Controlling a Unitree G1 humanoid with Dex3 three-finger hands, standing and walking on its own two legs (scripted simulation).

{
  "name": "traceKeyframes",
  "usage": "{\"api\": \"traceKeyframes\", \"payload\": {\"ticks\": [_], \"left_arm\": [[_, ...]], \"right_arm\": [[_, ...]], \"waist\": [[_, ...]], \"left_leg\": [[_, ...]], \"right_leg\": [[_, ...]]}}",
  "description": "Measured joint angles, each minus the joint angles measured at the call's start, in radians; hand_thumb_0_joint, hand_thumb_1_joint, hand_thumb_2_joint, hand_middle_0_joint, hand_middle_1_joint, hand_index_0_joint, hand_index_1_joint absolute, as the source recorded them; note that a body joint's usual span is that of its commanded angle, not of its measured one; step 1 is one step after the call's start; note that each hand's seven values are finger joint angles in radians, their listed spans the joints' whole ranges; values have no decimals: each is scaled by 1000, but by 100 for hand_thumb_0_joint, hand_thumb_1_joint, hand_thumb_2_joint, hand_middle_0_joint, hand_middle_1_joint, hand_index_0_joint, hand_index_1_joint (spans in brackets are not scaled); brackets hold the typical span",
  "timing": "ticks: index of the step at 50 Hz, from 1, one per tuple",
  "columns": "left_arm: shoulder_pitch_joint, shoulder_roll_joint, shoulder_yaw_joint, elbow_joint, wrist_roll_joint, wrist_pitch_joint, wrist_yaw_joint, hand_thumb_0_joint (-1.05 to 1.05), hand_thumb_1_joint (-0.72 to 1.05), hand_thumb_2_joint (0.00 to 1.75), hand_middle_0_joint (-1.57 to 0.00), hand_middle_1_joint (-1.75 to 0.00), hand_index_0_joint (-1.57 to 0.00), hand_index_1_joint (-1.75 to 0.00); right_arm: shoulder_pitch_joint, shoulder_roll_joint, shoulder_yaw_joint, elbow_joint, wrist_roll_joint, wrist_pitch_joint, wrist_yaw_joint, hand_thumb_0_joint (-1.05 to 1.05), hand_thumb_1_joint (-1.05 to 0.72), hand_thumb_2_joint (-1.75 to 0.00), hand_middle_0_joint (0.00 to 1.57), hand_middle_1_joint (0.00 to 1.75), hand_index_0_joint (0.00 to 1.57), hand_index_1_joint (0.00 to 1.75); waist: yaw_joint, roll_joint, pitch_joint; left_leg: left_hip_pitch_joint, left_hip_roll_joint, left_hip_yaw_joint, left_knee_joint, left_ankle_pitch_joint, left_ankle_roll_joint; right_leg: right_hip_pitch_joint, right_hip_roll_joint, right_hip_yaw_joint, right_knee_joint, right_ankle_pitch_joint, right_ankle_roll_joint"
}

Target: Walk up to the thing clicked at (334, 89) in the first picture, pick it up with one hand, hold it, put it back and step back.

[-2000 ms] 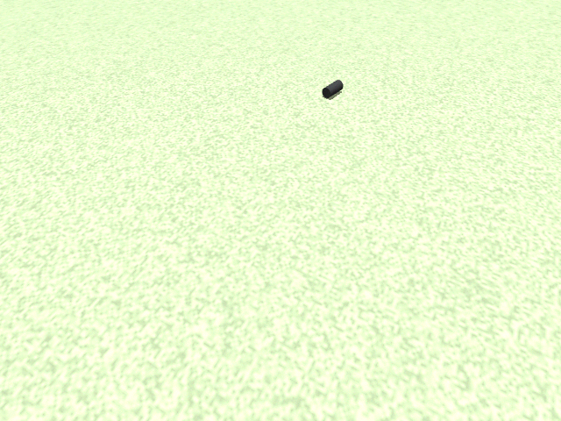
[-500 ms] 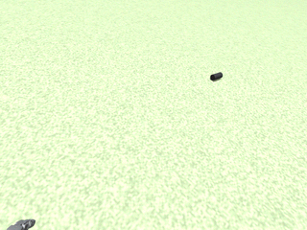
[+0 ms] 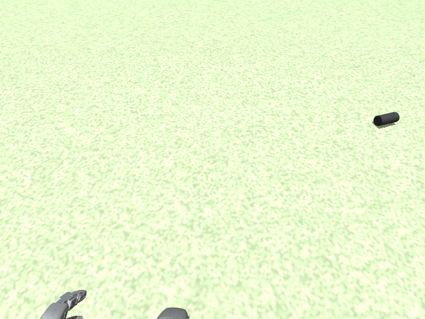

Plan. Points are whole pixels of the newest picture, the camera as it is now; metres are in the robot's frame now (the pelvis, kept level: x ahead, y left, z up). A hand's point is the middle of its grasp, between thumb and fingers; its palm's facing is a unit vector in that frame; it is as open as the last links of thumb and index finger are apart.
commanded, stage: walk up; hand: left
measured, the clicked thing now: (386, 119) +1.52 -1.08 -0.72
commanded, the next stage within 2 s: none
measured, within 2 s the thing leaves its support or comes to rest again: neither
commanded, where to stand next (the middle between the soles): +1.24 -1.42 m, yaw +22 degrees
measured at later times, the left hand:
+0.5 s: hand (169, 242) +0.31 +0.15 -0.16, palm faces +0.05 -0.97 -0.25, open 7.3 cm
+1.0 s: hand (247, 201) +0.42 -0.04 -0.13, palm faces +0.26 -0.91 -0.33, open 7.4 cm
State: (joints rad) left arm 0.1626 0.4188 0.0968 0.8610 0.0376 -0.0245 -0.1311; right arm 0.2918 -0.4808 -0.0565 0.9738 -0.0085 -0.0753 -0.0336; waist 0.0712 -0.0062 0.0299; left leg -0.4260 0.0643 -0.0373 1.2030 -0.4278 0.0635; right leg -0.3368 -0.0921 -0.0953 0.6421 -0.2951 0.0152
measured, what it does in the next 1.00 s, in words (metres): walks ahead: left foot, then right foot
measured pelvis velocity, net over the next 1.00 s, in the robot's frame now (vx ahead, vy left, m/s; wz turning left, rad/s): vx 0.45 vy -0.33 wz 0.23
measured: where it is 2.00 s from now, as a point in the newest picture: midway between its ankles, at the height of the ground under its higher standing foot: (352, 206)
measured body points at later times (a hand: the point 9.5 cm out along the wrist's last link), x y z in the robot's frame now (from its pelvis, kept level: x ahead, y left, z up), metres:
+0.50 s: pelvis +0.23 -0.13 -0.01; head +0.24 -0.08 +0.44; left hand +0.30 +0.20 -0.14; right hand +0.31 -0.48 -0.06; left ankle +0.26 +0.03 -0.72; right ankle +0.34 -0.31 -0.67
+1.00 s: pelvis +0.45 -0.33 +0.01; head +0.45 -0.31 +0.46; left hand +0.41 +0.01 -0.11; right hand +0.58 -0.64 -0.09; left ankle +0.52 -0.24 -0.70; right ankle +0.45 -0.38 -0.72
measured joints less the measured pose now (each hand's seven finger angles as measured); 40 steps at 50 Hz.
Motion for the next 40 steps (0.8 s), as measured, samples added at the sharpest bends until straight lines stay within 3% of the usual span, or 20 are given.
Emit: {"api": "traceKeyframes", "payload": {"ticks": [5, 8, 10, 12, 13, 16, 19, 23, 27, 32, 33, 34, 36, 38, 40], "left_arm": [[81, 4, -12, -3, -2, 0, 15, 0, 91, 90, -20, -30, -21, -30], [115, 29, -9, -11, 4, 15, 14, 0, 91, 90, -20, -30, -21, -30], [138, 49, -5, -19, 2, 30, 12, 0, 90, 90, -20, -30, -21, -30], [176, 54, -4, -32, 1, 40, 14, 1, 90, 90, -20, -30, -21, -30], [181, 54, -3, -31, 4, 46, 20, 1, 91, 90, -20, -30, -21, -30], [161, 43, -13, -29, 11, 71, 25, 1, 91, 90, -20, -30, -20, -30], [129, 49, -19, -40, 5, 74, 16, 1, 91, 90, -20, -30, -20, -30], [77, 62, -4, -72, 6, 77, -13, 1, 91, 90, -20, -30, -20, -30], [38, 80, 16, -82, 11, 92, -34, 1, 91, 90, -20, -30, -21, -30], [8, 101, 39, -81, 8, 94, -40, 1, 91, 90, -20, -30, -20, -30], [8, 102, 43, -85, 6, 86, -40, 1, 91, 90, -20, -30, -20, -30], [1, 92, 47, -86, 7, 72, -34, 0, 91, 90, -20, -30, -20, -30], [-8, 62, 35, -89, 14, 49, -17, 0, 91, 90, -20, -30, -20, -30], [3, 29, 16, -85, 3, 44, -2, 0, 91, 90, -20, -30, -20, -30], [27, 6, 0, -73, -2, 44, 7, 0, 91, 90, -20, -30, -21, -30]], "right_arm": [[-45, 19, 11, -51, -1, -27, 27, 1, -91, -89, 20, 30, 20, 30], [-64, 38, 14, -85, 4, -30, 34, 1, -90, -89, 20, 30, 20, 30], [-59, 51, 15, -107, 7, -38, 32, 1, -90, -89, 20, 30, 21, 30], [-34, 42, 14, -134, 3, -50, 24, 1, -90, -89, 20, 30, 21, 30], [-31, 44, 7, -140, -3, -53, 13, 1, -90, -89, 20, 30, 21, 30], [-18, 51, 12, -153, 16, -47, -11, 1, -90, -89, 20, 30, 21, 30], [10, 61, 25, -144, 19, -47, -20, 1, -90, -89, 21, 30, 21, 30], [59, 49, 30, -110, 0, -51, -8, 1, -90, -89, 21, 30, 21, 30], [101, 27, 22, -77, -15, -52, 4, 1, -90, -89, 21, 30, 21, 30], [131, -15, 5, -43, -23, -35, 3, 1, -90, -89, 21, 30, 21, 30], [134, -29, 2, -36, -24, -27, -1, 1, -90, -89, 21, 30, 21, 30], [127, -48, -4, -25, -26, -17, -8, 1, -90, -89, 21, 30, 21, 30], [96, -62, -14, 5, -16, 13, -32, 1, -90, -89, 21, 30, 21, 30], [57, -55, -14, 30, -2, 26, -42, 1, -90, -89, 20, 30, 21, 30], [30, -40, -8, 37, 6, 16, -36, 1, -90, -89, 20, 30, 20, 30]], "waist": [[24, 5, 5], [41, -10, 22], [48, -33, 29], [47, -37, 17], [35, -54, 20], [6, -95, 37], [-19, -137, 42], [-47, -155, 39], [-77, -150, 23], [-105, -125, -3], [-103, -111, -8], [-97, -76, 0], [-83, -31, 17], [-67, -8, 20], [-51, 7, 13]], "left_leg": [[-138, -8, 111, -217, 63, -13], [-153, -15, 142, -409, 182, -15], [-111, -33, 167, -525, 286, -9], [-36, -46, 172, -602, 304, 15], [-37, -57, 170, -560, 270, 23], [-29, -63, 164, -469, 185, 9], [30, -55, 149, -507, 174, -17], [82, -23, 107, -539, 150, -42], [118, 25, 58, -557, 112, -58], [160, 98, 5, -568, 59, -80], [155, 118, -9, -541, 33, -71], [131, 150, -31, -469, 13, -41], [35, 121, -80, -225, -61, -14], [-45, 60, -52, -67, -38, -2], [-92, 21, 9, -47, 11, -1]], "right_leg": [[159, 36, -65, -136, -23, -45], [227, 65, -96, -156, -69, -50], [259, 71, -110, -116, -133, -56], [256, 78, -115, 6, -219, -64], [223, 66, -96, 122, -244, -73], [56, 87, 49, 472, -207, -50], [-105, 44, 110, 580, -117, -32], [-243, -39, 154, 475, -57, -11], [-284, -78, 172, 327, -9, 2], [-212, -67, 132, 134, 12, -4], [-176, -52, 116, 85, 30, -3], [-169, -23, 94, 97, 71, 11], [-170, 2, 57, 162, 26, 12], [-129, 12, 32, 135, 10, -5], [-73, 30, 11, 65, 19, -30]]}}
